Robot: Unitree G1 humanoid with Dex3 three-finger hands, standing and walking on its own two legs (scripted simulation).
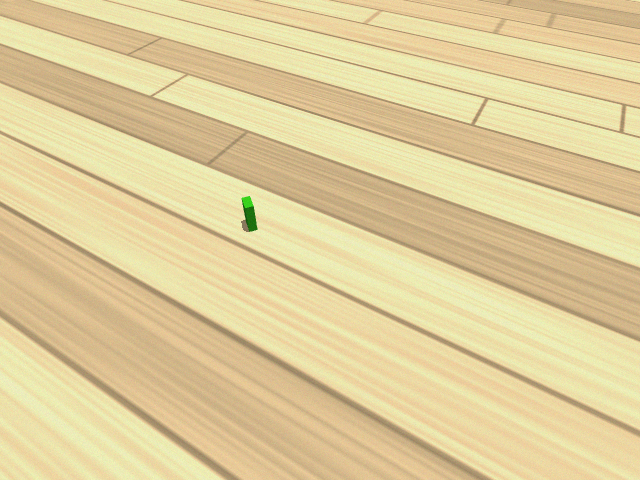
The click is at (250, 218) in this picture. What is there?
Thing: carton on end
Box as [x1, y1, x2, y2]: [242, 196, 256, 231]
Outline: 248,196 242,198 242,203 246,222 250,231 256,229 256,223 253,206
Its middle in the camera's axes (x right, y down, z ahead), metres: -0.29 -0.11 +1.66
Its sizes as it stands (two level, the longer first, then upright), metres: 0.065 0.036 0.142
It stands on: the floor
